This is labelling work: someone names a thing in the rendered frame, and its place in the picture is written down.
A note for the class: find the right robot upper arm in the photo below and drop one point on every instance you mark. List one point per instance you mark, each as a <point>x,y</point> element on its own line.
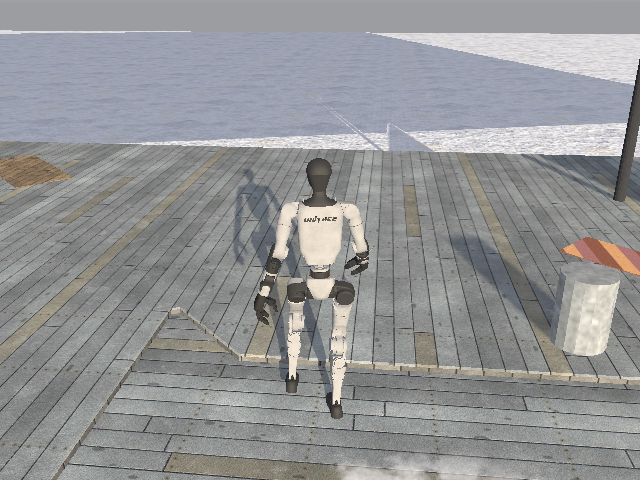
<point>351,212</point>

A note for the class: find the robot left hand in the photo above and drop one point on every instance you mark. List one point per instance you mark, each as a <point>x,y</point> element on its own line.
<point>258,307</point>

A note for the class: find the left robot shin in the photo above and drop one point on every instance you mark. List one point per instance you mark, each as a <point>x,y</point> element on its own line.
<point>293,347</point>

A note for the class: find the robot right forearm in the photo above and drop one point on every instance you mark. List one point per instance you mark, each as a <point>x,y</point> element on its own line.
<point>363,257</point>

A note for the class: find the robot right hand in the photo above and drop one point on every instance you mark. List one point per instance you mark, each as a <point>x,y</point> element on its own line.
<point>354,262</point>

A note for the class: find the robot left foot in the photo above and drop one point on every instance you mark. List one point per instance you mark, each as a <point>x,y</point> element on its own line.
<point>291,385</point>

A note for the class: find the left robot upper arm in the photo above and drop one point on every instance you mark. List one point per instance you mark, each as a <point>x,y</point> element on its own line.
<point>288,212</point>

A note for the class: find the robot left forearm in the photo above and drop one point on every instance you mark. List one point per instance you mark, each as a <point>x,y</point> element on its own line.
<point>270,274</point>

